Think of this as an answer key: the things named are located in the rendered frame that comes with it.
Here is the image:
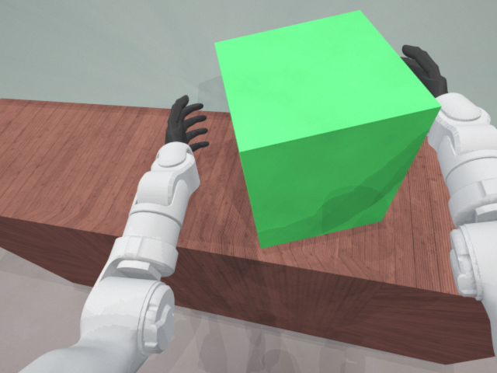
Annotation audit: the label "pedestal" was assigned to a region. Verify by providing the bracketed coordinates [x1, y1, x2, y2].
[0, 98, 495, 365]

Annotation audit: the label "left robot forearm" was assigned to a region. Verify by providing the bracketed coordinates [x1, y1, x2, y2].
[80, 142, 200, 336]

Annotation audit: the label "left robot upper arm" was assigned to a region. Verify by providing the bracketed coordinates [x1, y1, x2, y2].
[19, 277, 175, 373]

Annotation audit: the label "right robot upper arm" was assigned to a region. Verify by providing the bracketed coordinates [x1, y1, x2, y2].
[450, 221, 497, 362]

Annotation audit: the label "carton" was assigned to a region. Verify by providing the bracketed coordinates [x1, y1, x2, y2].
[214, 10, 442, 249]

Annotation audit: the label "robot right hand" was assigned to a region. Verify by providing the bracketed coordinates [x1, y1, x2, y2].
[400, 45, 448, 98]

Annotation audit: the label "robot left hand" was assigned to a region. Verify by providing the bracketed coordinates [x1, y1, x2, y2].
[165, 95, 209, 152]

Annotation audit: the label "right robot forearm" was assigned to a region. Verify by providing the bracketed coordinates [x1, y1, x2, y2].
[426, 92, 497, 228]

